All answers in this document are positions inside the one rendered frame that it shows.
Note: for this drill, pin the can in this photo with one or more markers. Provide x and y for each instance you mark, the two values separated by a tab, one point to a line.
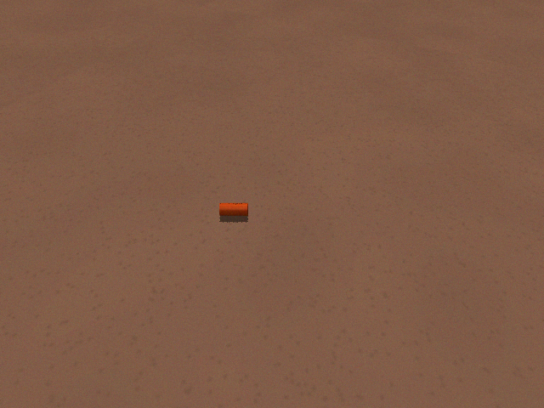
233	209

